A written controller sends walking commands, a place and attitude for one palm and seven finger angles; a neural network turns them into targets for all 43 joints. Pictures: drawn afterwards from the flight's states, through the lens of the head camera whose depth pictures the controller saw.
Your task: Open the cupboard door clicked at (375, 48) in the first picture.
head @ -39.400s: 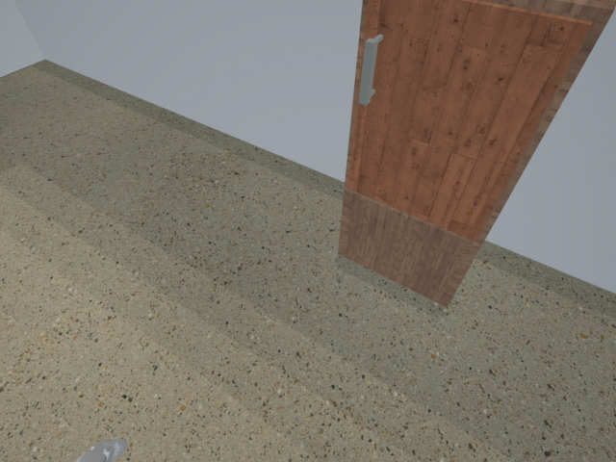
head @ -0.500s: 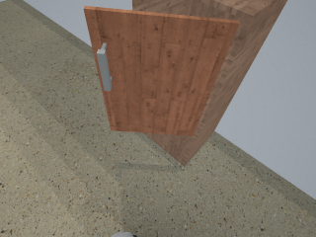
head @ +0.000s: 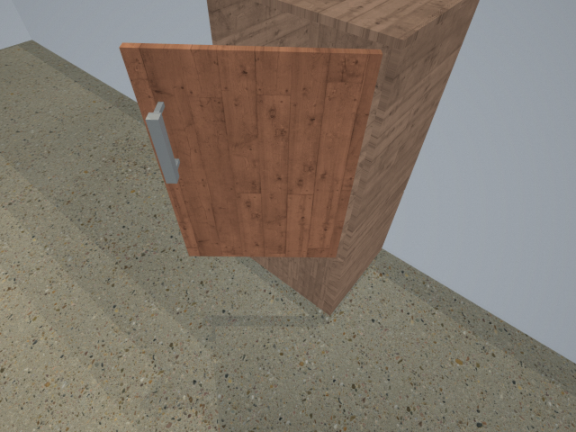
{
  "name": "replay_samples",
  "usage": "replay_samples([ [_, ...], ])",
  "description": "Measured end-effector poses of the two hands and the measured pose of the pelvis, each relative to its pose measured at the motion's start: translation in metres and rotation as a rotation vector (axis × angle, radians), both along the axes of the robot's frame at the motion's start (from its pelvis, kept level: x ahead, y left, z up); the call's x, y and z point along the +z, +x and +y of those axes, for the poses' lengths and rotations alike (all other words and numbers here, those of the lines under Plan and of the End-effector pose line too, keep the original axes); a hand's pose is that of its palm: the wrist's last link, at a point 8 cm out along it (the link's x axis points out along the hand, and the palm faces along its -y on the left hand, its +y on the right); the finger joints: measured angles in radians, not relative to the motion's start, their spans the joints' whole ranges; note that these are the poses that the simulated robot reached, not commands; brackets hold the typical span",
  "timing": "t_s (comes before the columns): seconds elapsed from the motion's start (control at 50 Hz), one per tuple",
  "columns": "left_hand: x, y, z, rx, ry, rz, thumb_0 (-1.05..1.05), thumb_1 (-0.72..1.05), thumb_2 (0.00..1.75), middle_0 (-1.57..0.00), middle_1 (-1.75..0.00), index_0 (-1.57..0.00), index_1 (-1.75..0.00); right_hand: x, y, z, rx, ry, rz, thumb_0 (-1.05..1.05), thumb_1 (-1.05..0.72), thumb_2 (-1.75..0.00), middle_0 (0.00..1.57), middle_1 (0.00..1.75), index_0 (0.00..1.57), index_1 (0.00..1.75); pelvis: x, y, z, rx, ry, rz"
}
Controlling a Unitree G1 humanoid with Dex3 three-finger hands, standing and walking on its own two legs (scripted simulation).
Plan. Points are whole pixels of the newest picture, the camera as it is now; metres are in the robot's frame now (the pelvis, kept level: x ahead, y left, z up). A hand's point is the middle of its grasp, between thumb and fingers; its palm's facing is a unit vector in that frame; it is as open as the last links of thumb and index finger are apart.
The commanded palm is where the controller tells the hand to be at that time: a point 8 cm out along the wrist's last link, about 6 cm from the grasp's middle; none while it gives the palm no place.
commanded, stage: come to a stop and stand still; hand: left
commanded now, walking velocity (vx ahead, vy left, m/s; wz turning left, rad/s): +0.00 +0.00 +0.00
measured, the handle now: (166, 143) +0.59 +0.27 +0.05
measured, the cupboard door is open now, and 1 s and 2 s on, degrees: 39 39 39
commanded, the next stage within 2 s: look again from close up in 0.16 s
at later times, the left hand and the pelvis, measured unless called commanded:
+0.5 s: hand out of the picture +0.05 +0.21 -0.17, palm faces -0.02 -0.97 -0.25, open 7.4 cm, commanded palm none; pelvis +0.01 +0.02 +0.00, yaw -2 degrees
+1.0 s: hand out of the picture +0.05 +0.20 -0.17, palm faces -0.01 -0.97 -0.24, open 7.4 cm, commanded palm none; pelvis +0.01 +0.00 +0.00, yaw -1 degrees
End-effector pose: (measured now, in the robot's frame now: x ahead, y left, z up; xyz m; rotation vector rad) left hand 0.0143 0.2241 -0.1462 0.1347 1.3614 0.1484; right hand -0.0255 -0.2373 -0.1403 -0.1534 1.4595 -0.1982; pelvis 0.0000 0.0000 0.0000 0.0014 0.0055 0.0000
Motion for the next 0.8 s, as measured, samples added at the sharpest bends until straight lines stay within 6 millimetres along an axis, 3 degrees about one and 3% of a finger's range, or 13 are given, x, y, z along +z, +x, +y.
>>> replay_samples([
  [0.08, -0.001, 0.0, 0.002, 0.006, 0.004, 0.013, 0.01, 0.92, 0.89, -0.2, -0.3, -0.2, -0.3, 0.0, -0.004, 0.014, 0.008, 0.018, 0.031, 0.01, -0.91, -0.9, 0.2, 0.3, 0.2, 0.3, 0.001, 0.002, 0.003, -0.001, -0.004, 0.002],
  [0.18, -0.003, 0.001, 0.01, -0.044, 0.019, 0.02, 0.01, 0.91, 0.89, -0.2, -0.3, -0.2, -0.3, -0.008, 0.015, 0.03, 0.016, 0.051, -0.046, 0.01, -0.91, -0.9, 0.2, 0.3, 0.2, 0.3, -0.005, 0.003, 0.012, -0.011, -0.013, 0.011],
  [0.26, -0.001, 0.009, 0.02, -0.04, 0.041, 0.0, 0.01, 0.91, 0.89, -0.2, -0.3, -0.2, -0.3, -0.013, 0.029, 0.033, 0.033, 0.042, -0.082, 0.02, -0.94, -0.9, 0.2, 0.3, 0.2, 0.3, -0.007, 0.007, 0.018, -0.011, -0.01, 0.001],
  [0.56, 0.007, 0.032, 0.032, -0.064, 0.066, -0.057, 0.0, 0.9, 0.89, -0.2, -0.3, -0.2, -0.3, -0.001, 0.084, 0.015, 0.069, 0.008, -0.214, 0.01, -0.92, -0.9, 0.2, 0.3, 0.2, 0.3, -0.003, 0.012, 0.014, -0.031, 0.007, -0.012],
  [0.8, 0.008, 0.034, 0.028, -0.075, 0.061, -0.053, 0.0, 0.9, 0.89, -0.2, -0.3, -0.2, -0.3, 0.008, 0.091, -0.008, 0.082, -0.031, -0.207, 0.01, -0.91, -0.9, 0.2, 0.3, 0.2, 0.3, 0.0, 0.011, 0.005, -0.033, 0.006, -0.011],
])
